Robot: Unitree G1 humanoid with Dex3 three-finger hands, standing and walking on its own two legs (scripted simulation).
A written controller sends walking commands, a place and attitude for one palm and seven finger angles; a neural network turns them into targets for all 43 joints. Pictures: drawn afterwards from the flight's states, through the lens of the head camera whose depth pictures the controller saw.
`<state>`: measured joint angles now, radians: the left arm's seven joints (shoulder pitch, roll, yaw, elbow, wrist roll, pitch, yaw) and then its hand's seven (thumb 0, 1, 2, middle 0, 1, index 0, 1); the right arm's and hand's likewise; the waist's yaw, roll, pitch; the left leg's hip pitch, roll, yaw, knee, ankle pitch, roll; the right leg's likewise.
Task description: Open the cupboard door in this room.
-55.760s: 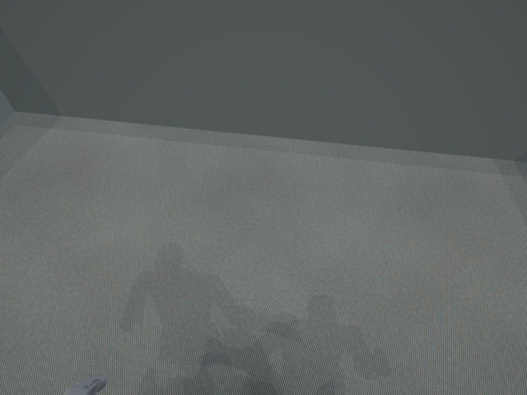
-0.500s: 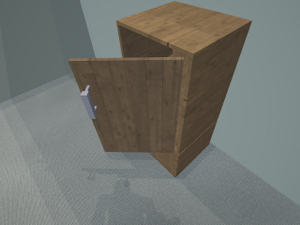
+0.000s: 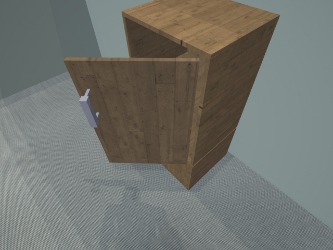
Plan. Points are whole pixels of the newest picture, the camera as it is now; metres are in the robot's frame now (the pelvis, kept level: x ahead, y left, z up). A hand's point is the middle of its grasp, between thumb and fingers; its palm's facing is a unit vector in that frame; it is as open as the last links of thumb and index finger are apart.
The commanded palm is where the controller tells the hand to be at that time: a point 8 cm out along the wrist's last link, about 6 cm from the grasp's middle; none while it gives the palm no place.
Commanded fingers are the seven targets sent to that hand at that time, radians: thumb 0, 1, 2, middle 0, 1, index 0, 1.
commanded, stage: come to a stop and stand still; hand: left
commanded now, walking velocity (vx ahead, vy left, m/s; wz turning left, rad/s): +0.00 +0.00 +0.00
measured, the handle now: (91, 108) +0.56 +0.29 -0.02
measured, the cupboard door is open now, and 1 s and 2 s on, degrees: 46 46 46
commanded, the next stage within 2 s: look again from close up in 0.16 s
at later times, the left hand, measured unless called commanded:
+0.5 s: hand out of the picture +0.04 +0.19 -0.17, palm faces +0.01 -0.98 -0.21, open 7.3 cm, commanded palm none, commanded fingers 0.00 0.90 0.90 -0.20 -0.30 -0.20 -0.30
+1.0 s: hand out of the picture +0.06 +0.20 -0.17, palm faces +0.00 -0.98 -0.21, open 7.4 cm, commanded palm none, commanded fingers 0.00 0.90 0.90 -0.20 -0.30 -0.20 -0.30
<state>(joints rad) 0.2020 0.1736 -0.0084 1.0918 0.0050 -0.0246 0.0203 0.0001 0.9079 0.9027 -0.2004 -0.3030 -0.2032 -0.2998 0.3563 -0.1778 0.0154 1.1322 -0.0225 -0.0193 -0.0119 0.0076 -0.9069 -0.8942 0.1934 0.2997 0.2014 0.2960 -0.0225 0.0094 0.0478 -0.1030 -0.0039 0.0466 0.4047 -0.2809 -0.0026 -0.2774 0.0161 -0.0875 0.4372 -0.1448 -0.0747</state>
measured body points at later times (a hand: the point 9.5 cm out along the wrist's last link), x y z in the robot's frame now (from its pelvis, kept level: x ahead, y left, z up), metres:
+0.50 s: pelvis +0.02 +0.01 +0.00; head +0.03 +0.00 +0.45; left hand +0.04 +0.24 -0.15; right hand +0.01 -0.22 -0.16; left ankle -0.04 +0.12 -0.74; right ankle +0.06 -0.07 -0.74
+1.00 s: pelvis +0.02 +0.02 +0.00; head +0.04 +0.02 +0.45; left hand +0.06 +0.25 -0.15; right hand +0.01 -0.21 -0.16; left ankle -0.04 +0.12 -0.74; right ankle +0.06 -0.07 -0.74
